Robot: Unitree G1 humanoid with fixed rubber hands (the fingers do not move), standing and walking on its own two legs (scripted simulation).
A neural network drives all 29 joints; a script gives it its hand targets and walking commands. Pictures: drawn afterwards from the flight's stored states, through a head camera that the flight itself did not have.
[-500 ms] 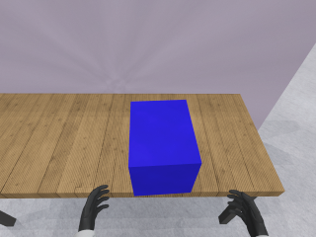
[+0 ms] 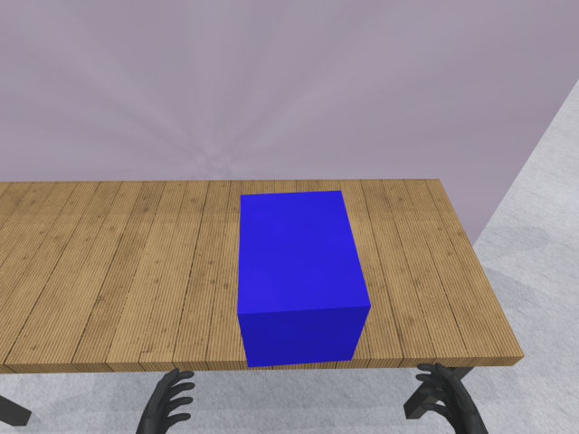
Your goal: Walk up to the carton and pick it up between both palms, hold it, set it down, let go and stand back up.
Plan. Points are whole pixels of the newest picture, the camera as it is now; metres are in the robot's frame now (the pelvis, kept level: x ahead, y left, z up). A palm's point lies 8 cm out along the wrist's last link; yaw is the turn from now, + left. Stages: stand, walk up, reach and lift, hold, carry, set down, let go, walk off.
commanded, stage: set down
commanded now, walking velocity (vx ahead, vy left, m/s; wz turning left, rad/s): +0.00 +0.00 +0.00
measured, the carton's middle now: (295, 276) +0.41 +0.02 -0.09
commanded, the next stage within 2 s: let go in 0.40 s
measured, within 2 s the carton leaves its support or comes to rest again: neither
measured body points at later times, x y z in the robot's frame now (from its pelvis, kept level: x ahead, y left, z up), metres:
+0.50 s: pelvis -0.01 +0.00 +0.00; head +0.00 +0.01 +0.45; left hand +0.17 +0.22 -0.09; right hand +0.16 -0.23 -0.08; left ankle -0.01 +0.13 -0.75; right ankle -0.03 -0.11 -0.75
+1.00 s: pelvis -0.01 +0.00 +0.00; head -0.01 +0.01 +0.45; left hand +0.16 +0.23 -0.09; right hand +0.15 -0.23 -0.09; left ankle -0.01 +0.13 -0.75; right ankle -0.03 -0.11 -0.75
